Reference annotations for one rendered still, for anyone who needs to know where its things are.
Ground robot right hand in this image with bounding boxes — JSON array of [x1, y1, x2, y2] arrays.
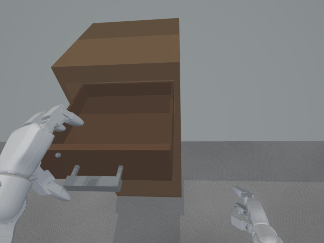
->
[[231, 186, 270, 233]]

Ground left robot forearm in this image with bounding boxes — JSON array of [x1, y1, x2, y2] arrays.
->
[[0, 173, 33, 243]]

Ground handle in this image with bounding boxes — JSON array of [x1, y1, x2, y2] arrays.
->
[[63, 165, 123, 192]]

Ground right robot forearm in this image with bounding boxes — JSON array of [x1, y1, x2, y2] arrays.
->
[[252, 224, 283, 243]]

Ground cabinet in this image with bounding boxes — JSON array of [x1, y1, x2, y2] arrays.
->
[[51, 18, 182, 197]]

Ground robot left hand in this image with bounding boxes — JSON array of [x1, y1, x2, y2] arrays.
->
[[0, 104, 84, 201]]

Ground drawer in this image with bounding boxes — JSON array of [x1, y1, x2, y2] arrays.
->
[[40, 81, 174, 181]]

